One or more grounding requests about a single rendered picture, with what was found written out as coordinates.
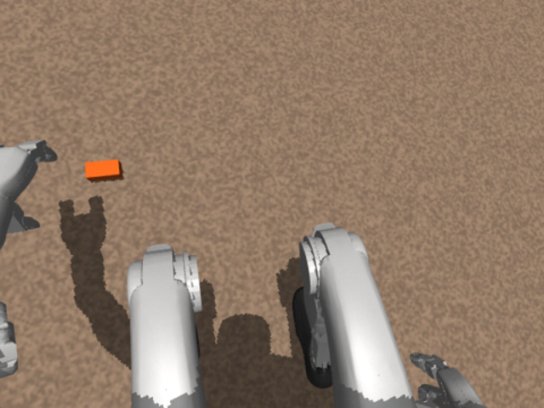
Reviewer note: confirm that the left robot arm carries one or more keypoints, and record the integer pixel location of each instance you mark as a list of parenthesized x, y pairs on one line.
[(8, 350)]

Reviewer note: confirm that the right robot hand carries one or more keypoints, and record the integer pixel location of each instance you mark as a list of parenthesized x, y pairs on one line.
[(454, 389)]

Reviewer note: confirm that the right robot foot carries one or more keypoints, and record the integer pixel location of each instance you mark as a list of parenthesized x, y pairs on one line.
[(321, 378)]

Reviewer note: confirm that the left robot hand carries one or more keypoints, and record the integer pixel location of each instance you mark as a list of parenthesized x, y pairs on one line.
[(17, 169)]

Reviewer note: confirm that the small box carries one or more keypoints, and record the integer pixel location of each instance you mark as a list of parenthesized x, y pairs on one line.
[(102, 170)]

